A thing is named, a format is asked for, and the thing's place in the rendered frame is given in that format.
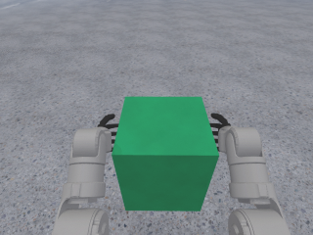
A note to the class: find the robot left upper arm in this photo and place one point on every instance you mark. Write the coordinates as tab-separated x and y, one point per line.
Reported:
82	221

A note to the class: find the robot left forearm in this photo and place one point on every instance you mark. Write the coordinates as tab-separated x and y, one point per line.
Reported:
87	160

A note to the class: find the robot right forearm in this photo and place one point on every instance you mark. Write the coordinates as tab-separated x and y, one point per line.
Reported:
250	182

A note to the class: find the robot right upper arm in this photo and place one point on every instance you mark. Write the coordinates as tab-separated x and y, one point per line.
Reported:
256	222

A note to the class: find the left robot hand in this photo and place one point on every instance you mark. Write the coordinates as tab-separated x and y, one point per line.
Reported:
109	126

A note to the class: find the carton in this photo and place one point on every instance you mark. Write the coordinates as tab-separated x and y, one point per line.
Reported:
164	153

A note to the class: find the right robot hand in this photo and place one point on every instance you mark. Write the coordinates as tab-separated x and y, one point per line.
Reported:
218	125

